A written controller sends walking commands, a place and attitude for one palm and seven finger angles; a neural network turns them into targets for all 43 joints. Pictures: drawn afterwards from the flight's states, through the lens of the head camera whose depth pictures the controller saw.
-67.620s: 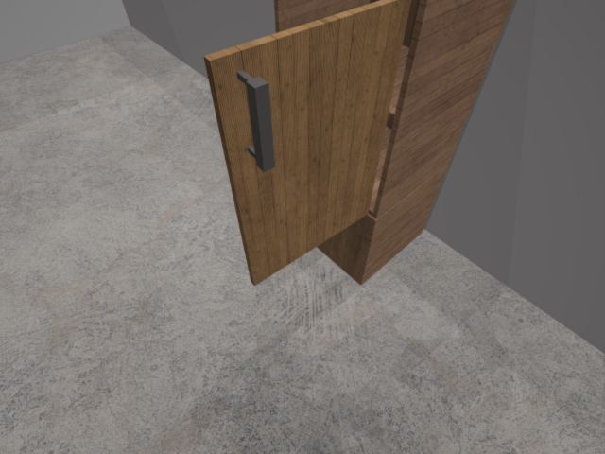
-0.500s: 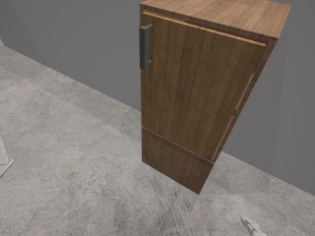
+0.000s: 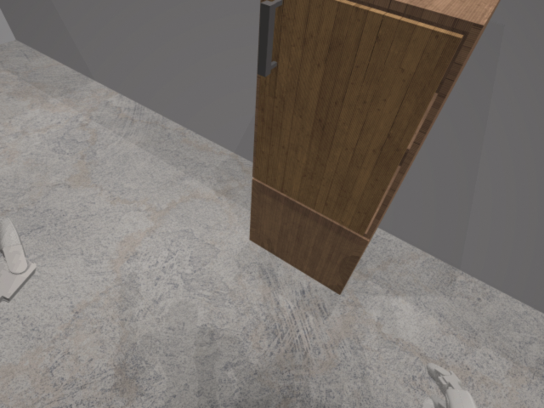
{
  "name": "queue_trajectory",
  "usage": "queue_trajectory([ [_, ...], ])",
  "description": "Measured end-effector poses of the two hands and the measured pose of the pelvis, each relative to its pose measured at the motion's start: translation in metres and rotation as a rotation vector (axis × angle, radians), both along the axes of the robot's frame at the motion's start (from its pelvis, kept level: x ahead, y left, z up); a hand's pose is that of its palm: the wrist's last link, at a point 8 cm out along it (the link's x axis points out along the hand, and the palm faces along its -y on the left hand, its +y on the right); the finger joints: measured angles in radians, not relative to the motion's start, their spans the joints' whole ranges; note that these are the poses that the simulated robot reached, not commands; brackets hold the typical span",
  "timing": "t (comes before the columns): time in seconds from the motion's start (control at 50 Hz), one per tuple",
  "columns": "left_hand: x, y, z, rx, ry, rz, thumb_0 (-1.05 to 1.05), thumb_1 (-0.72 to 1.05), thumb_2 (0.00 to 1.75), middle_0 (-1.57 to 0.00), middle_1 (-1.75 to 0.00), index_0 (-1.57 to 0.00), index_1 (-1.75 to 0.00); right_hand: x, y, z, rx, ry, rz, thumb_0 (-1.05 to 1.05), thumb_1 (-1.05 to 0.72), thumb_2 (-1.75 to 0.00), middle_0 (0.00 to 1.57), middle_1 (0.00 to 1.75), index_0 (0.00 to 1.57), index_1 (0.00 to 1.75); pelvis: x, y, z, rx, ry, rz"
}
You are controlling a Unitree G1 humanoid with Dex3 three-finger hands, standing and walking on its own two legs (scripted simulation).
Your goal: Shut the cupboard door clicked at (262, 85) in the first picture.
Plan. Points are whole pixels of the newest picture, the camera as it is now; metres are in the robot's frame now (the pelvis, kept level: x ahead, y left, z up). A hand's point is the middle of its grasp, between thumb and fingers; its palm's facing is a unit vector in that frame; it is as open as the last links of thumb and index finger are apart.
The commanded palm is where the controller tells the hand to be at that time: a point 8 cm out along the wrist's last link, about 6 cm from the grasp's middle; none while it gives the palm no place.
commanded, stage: stop stepping back and stand still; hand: left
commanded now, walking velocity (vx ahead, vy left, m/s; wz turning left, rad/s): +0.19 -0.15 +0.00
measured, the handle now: (270, 38) +0.83 +0.05 +0.16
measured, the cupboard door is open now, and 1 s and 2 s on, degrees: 0 0 0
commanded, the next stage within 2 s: let the arm hang, fingers relaxed in 0.64 s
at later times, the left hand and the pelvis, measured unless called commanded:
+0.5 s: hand out of the picture +0.14 +0.29 +0.18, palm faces +0.45 -0.81 -0.38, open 7.4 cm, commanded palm +0.08 +0.32 +0.19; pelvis -0.07 +0.02 +0.01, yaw -1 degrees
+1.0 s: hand out of the picture +0.02 +0.22 -0.15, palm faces -0.06 -0.98 -0.21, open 7.4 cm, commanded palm none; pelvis -0.07 +0.03 +0.00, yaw +0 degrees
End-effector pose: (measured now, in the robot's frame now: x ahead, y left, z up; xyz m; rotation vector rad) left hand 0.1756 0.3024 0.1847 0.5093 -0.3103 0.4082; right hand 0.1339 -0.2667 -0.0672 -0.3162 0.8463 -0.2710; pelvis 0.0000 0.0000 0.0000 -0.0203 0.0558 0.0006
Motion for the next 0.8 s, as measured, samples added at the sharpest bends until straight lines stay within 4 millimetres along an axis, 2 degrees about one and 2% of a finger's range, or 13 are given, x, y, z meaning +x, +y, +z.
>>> queue_trajectory([
  [0.06,-0.015,0.007,-0.005,0.009,0.053,-0.029,0.01,0.89,0.89,-0.21,-0.30,-0.21,-0.30,-0.018,0.016,0.004,0.024,-0.025,-0.021,0.01,-0.90,-0.90,0.20,0.30,0.21,0.30,-0.017,0.007,0.002,0.018,-0.020,-0.021],
  [0.1,-0.027,0.009,-0.001,0.026,0.066,-0.044,0.01,0.89,0.89,-0.21,-0.30,-0.21,-0.30,-0.029,0.029,0.007,0.048,-0.060,-0.015,0.01,-0.90,-0.90,0.20,0.30,0.20,0.30,-0.024,0.010,0.004,0.010,-0.024,-0.026],
  [0.18,-0.048,0.009,0.013,0.048,-0.005,-0.044,0.01,0.89,0.89,-0.21,-0.30,-0.21,-0.30,-0.046,0.049,0.005,0.101,-0.092,0.024,0.01,-0.90,-0.90,0.20,0.30,0.21,0.30,-0.035,0.010,0.005,0.000,-0.022,-0.032],
  [0.26,-0.059,0.012,0.015,-0.002,-0.034,-0.019,0.01,0.89,0.89,-0.21,-0.30,-0.21,-0.30,-0.060,0.060,-0.001,0.137,-0.080,0.050,0.01,-0.90,-0.90,0.20,0.30,0.21,0.30,-0.050,0.013,0.007,-0.015,-0.049,-0.029],
  [0.44,-0.075,0.018,0.004,-0.058,0.014,-0.004,0.01,0.89,0.89,-0.21,-0.30,-0.21,-0.30,-0.079,0.054,0.006,0.098,-0.089,0.030,0.01,-0.90,-0.90,0.20,0.30,0.21,0.30,-0.064,0.021,0.011,-0.015,-0.074,-0.025],
  [0.56,-0.085,0.023,0.012,-0.016,-0.007,0.011,0.01,0.89,0.89,-0.21,-0.30,-0.21,-0.30,-0.081,0.048,0.010,0.080,-0.111,0.026,0.01,-0.90,-0.90,0.20,0.30,0.21,0.30,-0.070,0.021,0.011,-0.011,-0.087,-0.010],
  [0.64,-0.092,0.023,0.010,-0.006,-0.002,0.029,0.01,0.89,0.89,-0.21,-0.30,-0.21,-0.30,-0.077,0.047,0.007,0.088,-0.117,0.043,0.01,-0.90,-0.90,0.20,0.30,0.21,0.30,-0.070,0.019,0.009,-0.008,-0.091,-0.006],
  [0.74,-0.092,0.024,-0.002,-0.053,0.018,0.044,0.01,0.89,0.89,-0.21,-0.30,-0.21,-0.30,-0.071,0.048,0.002,0.086,-0.095,0.060,0.01,-0.90,-0.90,0.20,0.30,0.21,0.30,-0.067,0.023,0.008,-0.018,-0.085,-0.010],
  [0.76,-0.087,0.025,-0.011,-0.051,0.047,0.032,0.01,0.89,0.89,-0.21,-0.30,-0.21,-0.30,-0.069,0.048,-0.001,0.089,-0.094,0.083,0.01,-0.90,-0.90,0.20,0.30,0.21,0.30,-0.067,0.025,0.006,-0.024,-0.081,-0.003],
  [0.8,-0.070,0.030,-0.056,-0.089,0.235,0.011,0.00,0.90,0.90,-0.20,-0.30,-0.20,-0.30,-0.066,0.046,-0.015,0.100,-0.052,0.123,0.01,-0.90,-0.90,0.20,0.30,0.21,0.30,-0.069,0.031,0.000,-0.025,-0.077,0.010],
])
